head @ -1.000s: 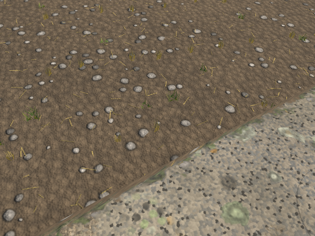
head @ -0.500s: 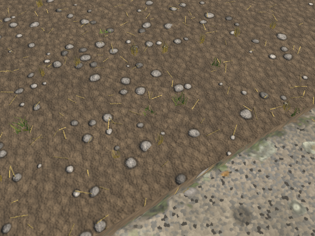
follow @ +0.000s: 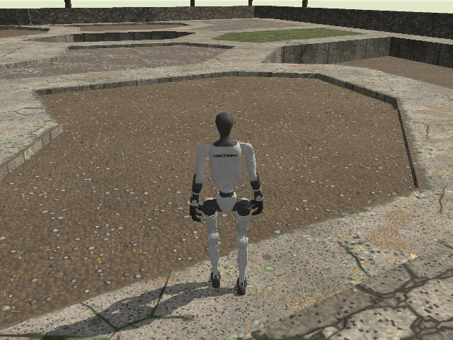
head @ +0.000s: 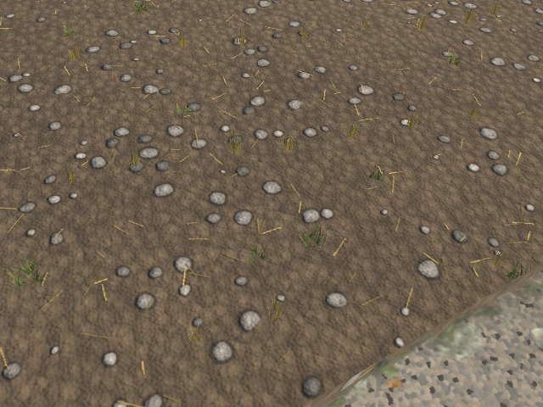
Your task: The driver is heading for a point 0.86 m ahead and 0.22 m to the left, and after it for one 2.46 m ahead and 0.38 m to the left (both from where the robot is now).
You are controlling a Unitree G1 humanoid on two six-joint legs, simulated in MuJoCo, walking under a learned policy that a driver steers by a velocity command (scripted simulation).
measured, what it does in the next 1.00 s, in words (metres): walks ahead, turning left: right foot, then left foot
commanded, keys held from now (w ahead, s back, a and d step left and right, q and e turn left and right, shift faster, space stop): w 0.10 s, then w+q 0.74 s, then w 0.16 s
